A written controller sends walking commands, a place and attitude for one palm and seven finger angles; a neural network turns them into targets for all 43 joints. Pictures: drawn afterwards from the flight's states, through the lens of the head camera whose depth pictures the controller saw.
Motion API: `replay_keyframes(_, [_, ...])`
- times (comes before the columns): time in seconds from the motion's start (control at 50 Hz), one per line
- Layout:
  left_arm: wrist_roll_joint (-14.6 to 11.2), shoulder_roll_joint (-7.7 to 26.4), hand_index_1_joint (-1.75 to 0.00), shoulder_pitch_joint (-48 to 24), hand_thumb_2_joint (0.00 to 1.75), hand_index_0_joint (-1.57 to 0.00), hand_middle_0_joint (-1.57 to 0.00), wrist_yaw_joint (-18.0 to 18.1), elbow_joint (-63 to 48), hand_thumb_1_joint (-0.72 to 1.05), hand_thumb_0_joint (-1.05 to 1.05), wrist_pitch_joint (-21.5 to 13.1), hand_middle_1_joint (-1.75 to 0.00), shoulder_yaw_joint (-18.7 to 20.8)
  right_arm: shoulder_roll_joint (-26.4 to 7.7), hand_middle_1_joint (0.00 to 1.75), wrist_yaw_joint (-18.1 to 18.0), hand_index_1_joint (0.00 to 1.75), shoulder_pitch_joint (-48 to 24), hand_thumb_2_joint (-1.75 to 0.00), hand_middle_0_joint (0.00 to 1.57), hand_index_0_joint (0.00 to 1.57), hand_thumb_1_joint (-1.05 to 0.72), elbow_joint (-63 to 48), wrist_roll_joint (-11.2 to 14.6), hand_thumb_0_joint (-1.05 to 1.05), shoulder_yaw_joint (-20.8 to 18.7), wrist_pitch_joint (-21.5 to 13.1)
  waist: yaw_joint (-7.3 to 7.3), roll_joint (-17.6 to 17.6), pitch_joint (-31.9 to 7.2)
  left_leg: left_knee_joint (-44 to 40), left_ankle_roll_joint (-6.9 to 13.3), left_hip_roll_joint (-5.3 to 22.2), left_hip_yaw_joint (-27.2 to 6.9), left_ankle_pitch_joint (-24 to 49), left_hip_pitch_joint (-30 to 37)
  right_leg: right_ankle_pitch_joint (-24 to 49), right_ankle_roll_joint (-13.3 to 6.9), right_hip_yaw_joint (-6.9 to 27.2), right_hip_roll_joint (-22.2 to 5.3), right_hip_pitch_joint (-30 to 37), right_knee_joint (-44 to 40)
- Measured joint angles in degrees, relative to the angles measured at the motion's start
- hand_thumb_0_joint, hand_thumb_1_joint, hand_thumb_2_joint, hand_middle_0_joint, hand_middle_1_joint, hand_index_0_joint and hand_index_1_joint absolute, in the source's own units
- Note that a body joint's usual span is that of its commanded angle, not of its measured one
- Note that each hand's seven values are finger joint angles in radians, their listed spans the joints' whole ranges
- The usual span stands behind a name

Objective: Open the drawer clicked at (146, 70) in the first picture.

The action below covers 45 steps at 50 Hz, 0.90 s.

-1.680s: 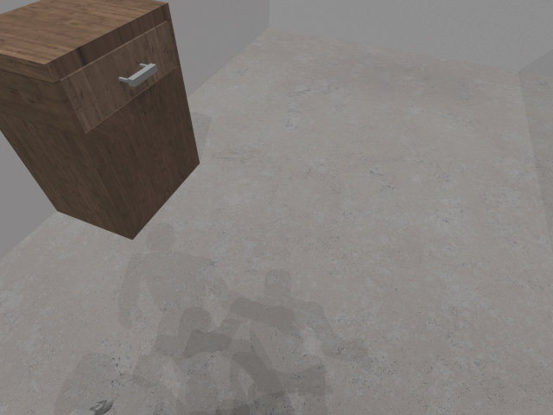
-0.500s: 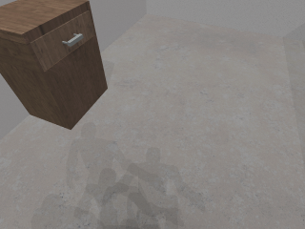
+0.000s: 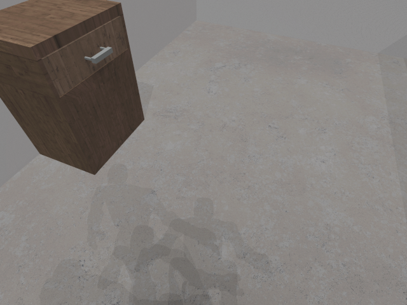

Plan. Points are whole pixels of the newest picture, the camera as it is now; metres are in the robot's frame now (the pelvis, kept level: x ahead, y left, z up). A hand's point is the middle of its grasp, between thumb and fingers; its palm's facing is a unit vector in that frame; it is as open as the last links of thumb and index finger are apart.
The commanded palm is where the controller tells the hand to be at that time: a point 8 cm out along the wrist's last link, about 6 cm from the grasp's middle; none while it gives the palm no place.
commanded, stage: walk to a spot facing it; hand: left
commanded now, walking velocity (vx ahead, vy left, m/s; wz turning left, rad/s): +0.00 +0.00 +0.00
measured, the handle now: (98, 54) +1.21 +0.60 -0.12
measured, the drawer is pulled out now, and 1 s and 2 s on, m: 0.00 0.00 0.00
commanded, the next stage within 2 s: none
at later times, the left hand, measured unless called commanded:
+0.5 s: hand out of the picture +0.05 +0.15 -0.18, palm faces -0.02 -0.98 -0.21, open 7.4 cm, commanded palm none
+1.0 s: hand (151, 224) +0.36 +0.17 -0.19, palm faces -0.18 -0.97 -0.17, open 7.4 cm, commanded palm none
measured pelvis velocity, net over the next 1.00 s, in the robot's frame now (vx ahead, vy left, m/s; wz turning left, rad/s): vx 0.31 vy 0.00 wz -0.26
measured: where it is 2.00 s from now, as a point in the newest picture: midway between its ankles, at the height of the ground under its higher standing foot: (235, 213)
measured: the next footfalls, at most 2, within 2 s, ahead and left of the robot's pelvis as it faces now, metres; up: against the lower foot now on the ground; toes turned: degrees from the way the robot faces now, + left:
left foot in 0.80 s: +0.39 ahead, +0.07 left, +0.00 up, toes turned -3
right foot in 1.34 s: +0.54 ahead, -0.23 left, +0.00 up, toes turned -28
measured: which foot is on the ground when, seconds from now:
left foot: down 0.00-0.38, up 0.40-0.78, down 0.80-1.00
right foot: down 0.00-0.82, up 0.84-1.00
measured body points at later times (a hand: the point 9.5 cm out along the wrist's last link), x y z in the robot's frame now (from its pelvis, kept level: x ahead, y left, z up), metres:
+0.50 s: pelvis +0.09 -0.04 -0.01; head +0.09 -0.05 +0.44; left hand +0.06 +0.20 -0.16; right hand +0.05 -0.28 -0.18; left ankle +0.04 +0.10 -0.68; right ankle +0.01 -0.12 -0.75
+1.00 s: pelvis +0.31 +0.00 -0.01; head +0.32 +0.01 +0.44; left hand +0.37 +0.22 -0.18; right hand +0.29 -0.25 -0.15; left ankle +0.35 +0.07 -0.75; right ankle +0.25 -0.12 -0.65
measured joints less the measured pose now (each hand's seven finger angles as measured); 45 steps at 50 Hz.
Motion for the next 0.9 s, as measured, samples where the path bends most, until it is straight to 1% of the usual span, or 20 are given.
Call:
replay_keyframes(0.16, [0.1,-0.8,-0.3,1.3,0.9,-0.21,-0.2,0.4,0.0,0.9,0.01,0.7,-0.3,0.1,0.7,0.3,-0.1,0.3,0.8,-0.9,0.2,0.2,-0.91,-0.1,-0.4,0.0,0.1,0.4,0.41,0.1,-0.8,1.0,0.0,0.1,0.6,-0.9,-0.2,-0.9,0.1,0.6,0.1,-0.7,1.4])
replay_keyframes(0.26, [0.6,-3.1,-0.3,6.6,0.9,-0.2,-0.2,-0.9,-0.1,0.91,0.01,1.8,-0.3,0.6,3.3,0.3,0.4,0.3,4.8,-0.9,0.2,0.2,-0.91,-0.6,-0.9,0.0,-0.2,1.0,0.8,0.0,-2.9,4.9,0.0,0.8,2.6,-5.2,-0.5,-7.5,-0.9,2.1,0.7,-2.9,7.9])
replay_keyframes(0.3, [0.7,-4.1,-0.3,8.9,0.9,-0.2,-0.19,-1.3,-0.1,0.91,0.01,1.8,-0.3,0.9,4.4,0.3,0.5,0.3,6.6,-0.9,0.2,0.2,-0.91,-0.8,-0.8,0.0,-0.5,0.7,1.0,-0.2,-2.8,6.2,-0.2,1.2,3.8,-6.8,-0.2,-9.6,-1.4,1.3,0.5,-4.4,11.6])
replay_keyframes(0.34, [0.7,-5.2,-0.3,10.7,0.9,-0.2,-0.19,-1.6,-0.1,0.91,0.01,1.6,-0.3,1.1,5.4,0.3,0.4,0.3,8.3,-0.9,0.2,0.2,-0.91,-0.9,-0.8,0.0,-0.8,0.3,1.09,-0.1,-2.1,7.4,-0.7,1.8,5.1,-8.6,0.6,-11.0,-1.4,-0.6,0.1,-5.7,13.8])
replay_keyframes(0.36, [0.8,-5.9,-0.3,11.4,0.9,-0.2,-0.19,-1.7,0.0,0.91,0.01,1.4,-0.3,1.2,5.7,0.3,0.3,0.3,9.3,-0.9,0.2,0.2,-0.91,-0.9,-0.7,0.0,-0.9,0.1,0.81,0.2,-1.7,8.5,-1.1,2.3,5.4,-9.7,0.8,-9.7,-1.6,-1.3,0.2,-5.6,14.0])
replay_keyframes(0.38, [0.8,-6.7,-0.3,11.9,0.9,-0.2,-0.19,-1.8,0.1,0.91,0.01,1.1,-0.3,1.3,5.7,0.3,0.2,0.3,10.4,-0.9,0.2,0.2,-0.91,-0.7,-0.7,0.0,-1.1,0.0,0.41,1.2,-1.3,10.4,-1.6,3.3,5.0,-11.1,0.6,-8.3,-1.8,-2.1,0.8,-4.9,13.9])
replay_keyframes(0.4, [0.9,-7.4,-0.3,12.2,0.9,-0.2,-0.19,-1.7,0.2,0.91,0.01,0.5,-0.3,1.5,5.8,0.3,0.1,0.3,11.6,-0.9,0.2,0.2,-0.91,-0.3,-0.6,0.0,-1.3,0.0,0.05,2.2,-1.2,14.1,-1.2,4.3,4.6,-12.4,-0.8,-9.1,-2.3,-3.1,1.5,-4.2,13.9])
replay_keyframes(0.42, [0.8,-8.1,-0.3,12.7,0.9,-0.2,-0.2,-1.5,0.0,0.91,0.01,-0.4,-0.3,1.6,6.1,0.3,0.1,0.3,12.5,-0.9,0.2,0.2,-0.91,0.3,-0.6,0.0,-1.3,0.3,0.18,2.5,-1.1,19.9,-0.8,4.7,4.4,-14.4,-3.2,-10.3,-2.8,-3.6,1.8,-3.6,13.8])
replay_keyframes(0.44, [0.6,-8.6,-0.3,13.5,0.9,-0.21,-0.2,-1.1,-0.2,0.91,0.01,-1.4,-0.3,1.7,6.4,0.3,0.2,0.3,13.0,-0.9,0.2,0.2,-0.91,1.0,-0.6,0.0,-1.3,0.7,0.72,2.3,-1.0,26.1,-0.6,4.4,4.1,-16.0,-5.9,-11.1,-3.1,-3.6,1.9,-2.8,13.3])
replay_keyframes(0.48, [0.5,-9.8,-0.3,15.5,0.9,-0.21,-0.2,-0.2,-0.5,0.91,0.01,-2.7,-0.3,1.8,7.0,0.3,0.3,0.3,12.9,-0.9,0.2,0.2,-0.91,1.8,-0.8,0.0,-1.3,1.2,2.01,1.5,-0.7,36.2,-0.4,3.9,4.2,-16.0,-11.2,-10.9,-3.4,-2.8,1.9,-0.6,10.7])
replay_keyframes(0.54, [0.7,-11.6,-0.3,18.9,0.9,-0.21,-0.2,0.4,0.7,0.91,0.0,-3.0,-0.3,1.5,7.4,0.3,0.6,0.3,10.7,-0.9,0.2,0.2,-0.91,0.8,-0.9,0.01,-1.9,1.1,2.65,0.7,-0.2,41.6,-0.9,4.3,4.9,-12.5,-18.4,-9.5,-3.6,-0.8,1.9,3.1,5.5])
replay_keyframes(0.6, [0.8,-13.3,-0.3,21.6,0.9,-0.21,-0.2,0.6,2.6,0.91,0.0,-2.8,-0.3,1.0,7.8,0.3,1.0,0.3,7.6,-0.9,0.2,0.19,-0.91,-1.6,-0.7,0.01,-2.5,0.7,2.15,0.6,0.2,39.7,-1.6,5.4,5.0,-6.6,-24.3,-8.5,-3.2,0.7,1.9,6.6,0.6])
replay_keyframes(0.66, [0.8,-14.4,-0.3,23.1,0.9,-0.21,-0.2,0.8,4.1,0.9,0.0,-2.8,-0.3,0.9,8.5,0.3,1.5,0.3,4.2,-0.9,0.2,0.19,-0.91,-3.9,-0.4,0.01,-2.8,0.2,2.08,0.7,0.8,33.8,-1.6,6.1,5.2,-1.6,-27.5,-8.5,-2.6,1.9,1.9,9.9,-2.9])
replay_keyframes(0.72, [0.9,-14.4,-0.3,23.4,0.9,-0.21,-0.2,1.1,4.9,0.9,0.01,-2.8,-0.3,1.2,9.4,0.3,1.8,0.3,1.4,-0.9,0.19,0.19,-0.91,-5.6,-0.1,0.0,-2.6,-0.5,2.53,0.5,1.6,25.6,-0.8,5.8,5.7,1.1,-27.1,-10.0,-1.9,2.7,1.7,12.8,-4.5])
replay_keyframes(0.76, [0.8,-13.9,-0.3,23.3,0.9,-0.21,-0.2,1.2,5.1,0.9,0.01,-3.0,-0.3,1.7,10.1,0.3,1.8,0.3,0.2,-0.9,0.19,0.19,-0.91,-6.4,-0.1,0.0,-2.5,-1.3,2.77,0.0,2.0,20.3,0.1,4.7,6.4,1.7,-24.7,-12.5,-1.2,3.1,1.2,14.1,-3.4])
replay_keyframes(0.8, [0.6,-13.4,-0.3,23.6,0.9,-0.21,-0.2,1.3,5.2,0.9,0.01,-3.0,-0.3,2.2,10.5,0.3,1.4,0.3,-0.2,-0.9,0.2,0.19,-0.91,-7.0,-0.4,0.0,-2.2,-2.6,2.44,-0.3,1.8,15.3,1.4,3.6,7.1,3.1,-20.3,-16.9,-1.0,3.4,1.1,12.7,4.2])
replay_keyframes(0.82, [0.3,-13.0,-0.3,22.8,0.9,-0.21,-0.2,1.2,5.3,0.9,0.01,-2.8,-0.3,2.5,11.0,0.3,1.0,0.3,-0.4,-0.9,0.2,0.19,-0.91,-7.1,-0.8,0.0,-2.3,-3.3,2.05,-1.0,2.0,17.2,2.3,3.2,7.6,1.8,-20.2,-18.0,-1.4,2.9,0.6,9.4,13.1])
replay_keyframes(0.86, [0.1,-11.9,-0.3,20.4,0.9,-0.21,-0.2,1.1,4.7,0.9,0.01,-2.1,-0.3,2.9,11.7,0.3,0.6,0.3,0.0,-0.9,0.2,0.2,-0.91,-7.0,-0.9,0.0,-2.1,-3.8,2.06,-2.1,2.6,20.0,3.5,3.1,9.4,-2.1,-18.6,-17.4,-2.5,2.8,0.6,0.5,34.4])
replay_keyframes(0.88, [0.1,-11.3,-0.3,19.0,0.9,-0.21,-0.2,1.1,4.2,0.9,0.01,-1.9,-0.3,3.1,12.0,0.3,0.4,0.3,0.8,-0.9,0.2,0.2,-0.91,-6.7,-0.8,0.0,-2.0,-3.8,1.96,-2.4,2.5,19.5,3.8,3.0,10.1,-3.1,-17.0,-15.8,-2.8,1.9,0.3,-3.7,42.3])
replay_keyframes(0.9, [0.3,-10.7,-0.3,17.4,0.9,-0.21,-0.2,1.0,3.5,0.91,0.01,-1.7,-0.3,3.4,12.2,0.3,0.1,0.3,1.8,-0.9,0.2,0.2,-0.91,-6.3,-0.8,0.0,-2.1,-3.8,1.72,-2.5,2.3,18.0,3.7,2.8,10.6,-3.3,-15.1,-13.6,-2.8,0.7,-0.2,-7.7,47.7])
